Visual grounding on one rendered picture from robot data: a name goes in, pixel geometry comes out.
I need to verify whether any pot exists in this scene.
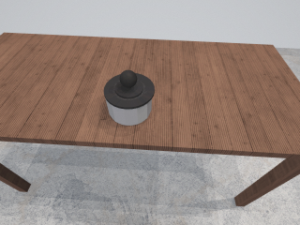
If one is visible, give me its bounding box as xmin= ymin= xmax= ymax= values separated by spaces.
xmin=106 ymin=99 xmax=152 ymax=126

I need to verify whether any knob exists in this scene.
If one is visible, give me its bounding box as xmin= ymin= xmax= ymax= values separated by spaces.
xmin=119 ymin=69 xmax=137 ymax=88

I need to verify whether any table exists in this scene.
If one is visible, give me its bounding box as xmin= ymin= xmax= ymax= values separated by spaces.
xmin=0 ymin=32 xmax=300 ymax=207

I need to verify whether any lid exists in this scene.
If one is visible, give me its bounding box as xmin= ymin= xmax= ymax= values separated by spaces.
xmin=103 ymin=73 xmax=155 ymax=110

